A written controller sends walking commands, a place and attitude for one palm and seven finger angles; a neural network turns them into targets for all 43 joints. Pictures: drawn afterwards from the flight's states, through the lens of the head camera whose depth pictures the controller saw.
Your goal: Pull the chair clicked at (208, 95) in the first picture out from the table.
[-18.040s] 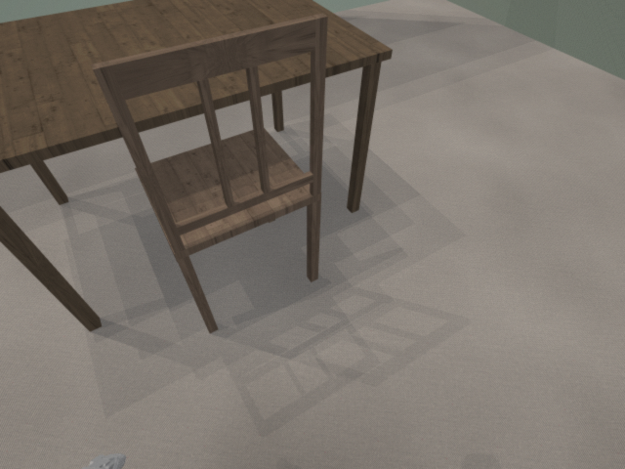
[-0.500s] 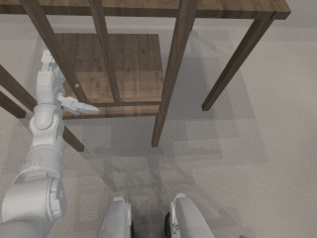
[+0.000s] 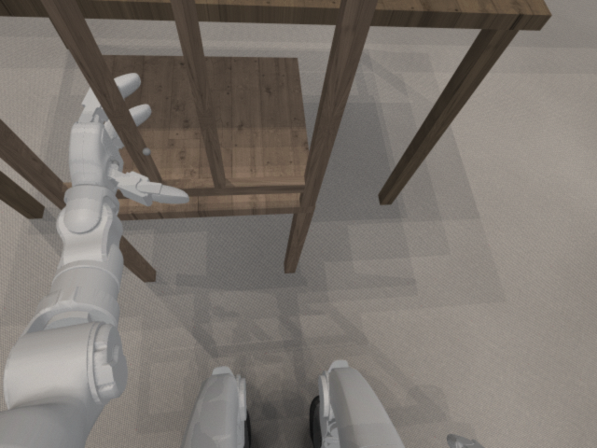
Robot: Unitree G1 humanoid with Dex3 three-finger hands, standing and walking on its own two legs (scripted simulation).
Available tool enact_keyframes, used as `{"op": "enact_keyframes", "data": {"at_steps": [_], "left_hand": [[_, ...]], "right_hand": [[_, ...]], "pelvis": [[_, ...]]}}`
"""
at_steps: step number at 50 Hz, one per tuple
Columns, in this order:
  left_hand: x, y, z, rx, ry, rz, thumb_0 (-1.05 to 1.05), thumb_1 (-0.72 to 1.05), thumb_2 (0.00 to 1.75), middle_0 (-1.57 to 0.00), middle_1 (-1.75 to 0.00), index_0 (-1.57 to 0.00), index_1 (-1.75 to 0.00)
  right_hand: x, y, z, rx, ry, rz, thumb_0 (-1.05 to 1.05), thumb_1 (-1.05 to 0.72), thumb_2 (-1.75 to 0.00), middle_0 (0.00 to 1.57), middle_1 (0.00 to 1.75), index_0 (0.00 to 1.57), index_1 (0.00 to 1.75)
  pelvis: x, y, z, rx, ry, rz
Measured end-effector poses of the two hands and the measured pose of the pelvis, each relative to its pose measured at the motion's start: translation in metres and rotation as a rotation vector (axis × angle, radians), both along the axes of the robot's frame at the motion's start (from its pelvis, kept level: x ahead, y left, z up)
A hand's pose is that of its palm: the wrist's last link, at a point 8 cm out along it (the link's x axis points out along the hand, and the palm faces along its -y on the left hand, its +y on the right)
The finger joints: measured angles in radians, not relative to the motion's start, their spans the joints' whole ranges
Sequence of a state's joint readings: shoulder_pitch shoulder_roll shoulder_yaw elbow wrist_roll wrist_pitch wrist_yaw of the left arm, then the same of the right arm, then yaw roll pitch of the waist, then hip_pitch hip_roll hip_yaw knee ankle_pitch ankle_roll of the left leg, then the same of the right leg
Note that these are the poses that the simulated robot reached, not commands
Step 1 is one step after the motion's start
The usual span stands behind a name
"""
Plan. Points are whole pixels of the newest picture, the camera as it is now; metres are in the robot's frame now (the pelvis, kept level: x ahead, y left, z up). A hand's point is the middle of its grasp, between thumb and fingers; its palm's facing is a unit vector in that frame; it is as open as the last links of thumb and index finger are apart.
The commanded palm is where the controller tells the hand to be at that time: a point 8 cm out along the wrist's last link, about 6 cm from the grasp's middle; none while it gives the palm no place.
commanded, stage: hook a spindle and tug to test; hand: left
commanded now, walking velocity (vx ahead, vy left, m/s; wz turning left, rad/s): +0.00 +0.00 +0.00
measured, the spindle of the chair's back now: (118, 113) +0.51 +0.20 +0.07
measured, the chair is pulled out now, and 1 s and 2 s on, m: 0.00 0.01 0.06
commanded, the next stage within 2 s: step backward, pulling the chair out in 1.12 s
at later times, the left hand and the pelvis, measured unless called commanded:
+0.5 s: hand (147, 151) +0.49 +0.18 +0.03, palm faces +0.05 -1.00 -0.03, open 5.5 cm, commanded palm +0.46 +0.21 +0.03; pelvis +0.01 +0.00 +0.00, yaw +0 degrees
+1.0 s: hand (148, 158) +0.48 +0.17 +0.03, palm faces +0.04 -1.00 -0.02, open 5.1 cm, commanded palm +0.43 +0.22 +0.03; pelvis +0.02 +0.00 +0.02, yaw -1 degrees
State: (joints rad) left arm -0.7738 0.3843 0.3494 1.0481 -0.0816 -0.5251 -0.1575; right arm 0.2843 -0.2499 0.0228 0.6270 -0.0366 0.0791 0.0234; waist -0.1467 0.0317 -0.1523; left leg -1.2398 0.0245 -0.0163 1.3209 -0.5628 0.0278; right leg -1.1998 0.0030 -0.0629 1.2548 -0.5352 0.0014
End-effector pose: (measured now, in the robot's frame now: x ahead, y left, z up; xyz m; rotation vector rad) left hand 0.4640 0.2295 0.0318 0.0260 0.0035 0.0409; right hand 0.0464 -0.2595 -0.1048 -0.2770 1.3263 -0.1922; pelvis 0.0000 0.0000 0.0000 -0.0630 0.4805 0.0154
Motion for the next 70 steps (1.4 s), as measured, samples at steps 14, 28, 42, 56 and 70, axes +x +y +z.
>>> {"op": "enact_keyframes", "data": {"at_steps": [14, 28, 42, 56, 70], "left_hand": [[0.005, -0.003, -0.002, 0.005, 0.01, 0.01, -0.01, 0.05, 0.53, -0.45, -1.31, -0.46, -1.32], [0.0, -0.001, -0.003, -0.005, 0.015, 0.01, 0.01, 0.74, 0.83, -0.49, -1.44, -0.49, -1.45], [-0.003, -0.003, -0.002, -0.012, 0.024, 0.017, 0.01, 0.79, 0.81, -0.44, -1.45, -0.44, -1.45], [-0.018, -0.004, -0.001, -0.013, 0.033, 0.002, 0.01, 0.79, 0.79, -0.41, -1.44, -0.42, -1.45], [-0.021, -0.011, 0.023, 0.047, 0.358, 0.106, 0.03, 0.77, 0.81, -0.36, -1.22, -0.44, -1.45]], "right_hand": [[-0.012, 0.002, 0.002, 0.007, 0.038, -0.03, 0.01, -0.9, -0.9, 0.21, 0.3, 0.2, 0.3], [0.003, -0.001, 0.005, 0.002, 0.01, -0.012, 0.01, -0.9, -0.9, 0.21, 0.3, 0.2, 0.3], [0.016, 0.002, 0.007, 0.02, -0.019, -0.025, 0.01, -0.9, -0.9, 0.2, 0.3, 0.2, 0.3], [0.043, 0.009, 0.019, 0.041, -0.07, -0.029, 0.01, -0.9, -0.9, 0.2, 0.3, 0.2, 0.3], [0.074, 0.024, 0.065, 0.028, -0.085, -0.061, 0.01, -0.9, -0.9, 0.2, 0.3, 0.2, 0.3]], "pelvis": [[0.004, 0.0, 0.002, 0.002, 0.006, -0.008], [0.006, -0.001, 0.004, 0.003, 0.001, -0.005], [0.013, 0.001, 0.008, 0.006, 0.002, -0.014], [0.033, 0.004, 0.02, 0.012, 0.0, -0.025], [0.05, 0.008, 0.077, 0.026, -0.137, 0.003]]}}
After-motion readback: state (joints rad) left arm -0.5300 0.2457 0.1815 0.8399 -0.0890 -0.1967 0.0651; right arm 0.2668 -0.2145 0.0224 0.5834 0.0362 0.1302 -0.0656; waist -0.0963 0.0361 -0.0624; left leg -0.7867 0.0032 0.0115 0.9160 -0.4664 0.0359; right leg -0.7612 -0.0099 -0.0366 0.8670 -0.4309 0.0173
